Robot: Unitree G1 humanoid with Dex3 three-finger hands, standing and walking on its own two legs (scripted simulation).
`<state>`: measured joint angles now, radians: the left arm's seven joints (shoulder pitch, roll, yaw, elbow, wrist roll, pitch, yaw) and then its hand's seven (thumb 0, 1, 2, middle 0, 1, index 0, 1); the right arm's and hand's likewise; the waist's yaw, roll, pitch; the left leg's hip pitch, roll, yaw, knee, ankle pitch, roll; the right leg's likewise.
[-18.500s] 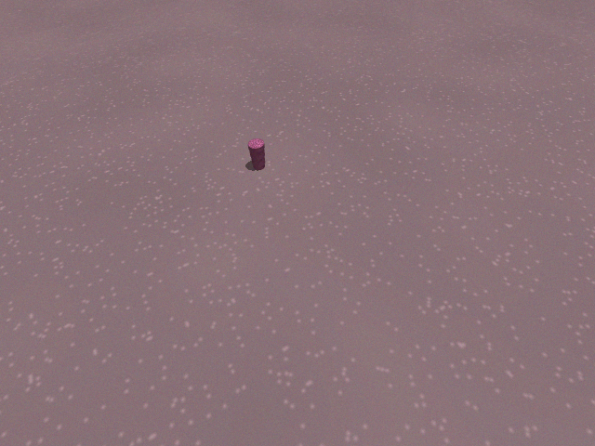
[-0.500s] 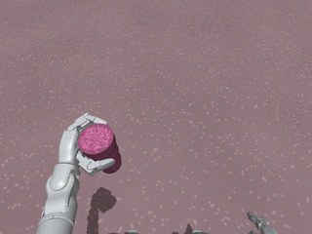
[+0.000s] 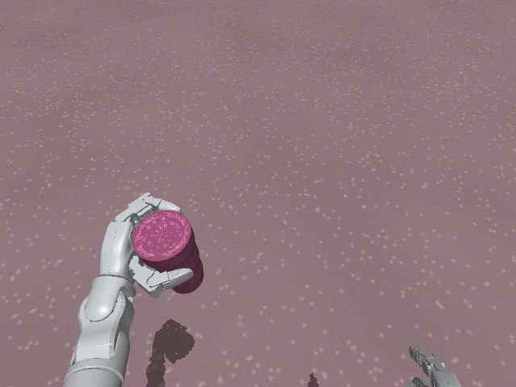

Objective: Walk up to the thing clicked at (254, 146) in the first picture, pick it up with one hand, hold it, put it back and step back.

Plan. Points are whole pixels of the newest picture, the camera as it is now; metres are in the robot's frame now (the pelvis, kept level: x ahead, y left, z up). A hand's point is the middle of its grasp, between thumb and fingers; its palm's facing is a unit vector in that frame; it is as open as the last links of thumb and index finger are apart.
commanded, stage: hold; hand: left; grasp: from the side
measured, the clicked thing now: (175, 258) +0.31 +0.15 +0.02
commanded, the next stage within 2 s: crouch in 1.92 s
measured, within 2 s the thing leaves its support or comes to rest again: neither
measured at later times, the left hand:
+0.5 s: hand (165, 242) +0.32 +0.16 +0.06, palm faces -0.04 -1.00 -0.01, open 11.0 cm
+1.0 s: hand (164, 242) +0.32 +0.17 +0.05, palm faces -0.04 -1.00 -0.01, open 11.0 cm
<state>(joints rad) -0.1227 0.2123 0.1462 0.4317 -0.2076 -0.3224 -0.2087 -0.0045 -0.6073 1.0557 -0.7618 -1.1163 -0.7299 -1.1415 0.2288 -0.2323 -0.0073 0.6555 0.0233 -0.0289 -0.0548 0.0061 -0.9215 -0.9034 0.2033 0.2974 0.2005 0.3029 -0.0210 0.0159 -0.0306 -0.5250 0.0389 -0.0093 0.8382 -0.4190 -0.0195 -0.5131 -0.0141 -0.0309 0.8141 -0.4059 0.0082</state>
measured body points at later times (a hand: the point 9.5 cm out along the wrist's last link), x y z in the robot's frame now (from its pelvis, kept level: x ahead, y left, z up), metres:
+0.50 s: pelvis +0.00 +0.00 +0.00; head +0.04 +0.00 +0.45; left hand +0.32 +0.22 +0.06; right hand +0.13 -0.25 -0.11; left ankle +0.00 +0.13 -0.70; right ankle +0.00 -0.12 -0.70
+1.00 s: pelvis +0.00 +0.00 +0.00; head +0.04 +0.01 +0.45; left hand +0.32 +0.22 +0.05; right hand +0.13 -0.25 -0.10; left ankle +0.00 +0.13 -0.70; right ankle +0.00 -0.12 -0.70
